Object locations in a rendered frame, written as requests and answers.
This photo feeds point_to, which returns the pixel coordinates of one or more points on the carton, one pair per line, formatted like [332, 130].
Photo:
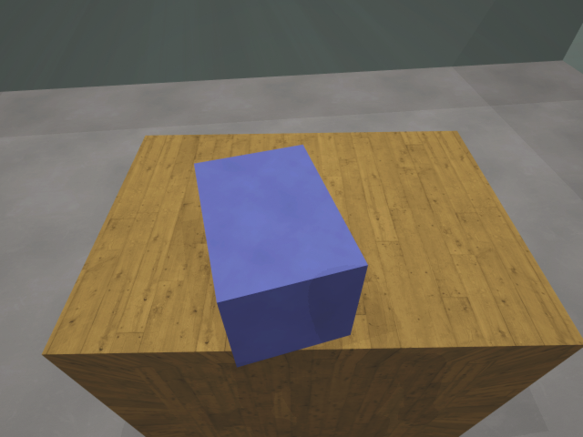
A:
[286, 269]

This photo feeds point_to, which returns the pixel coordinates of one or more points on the pedestal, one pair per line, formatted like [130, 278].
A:
[455, 316]

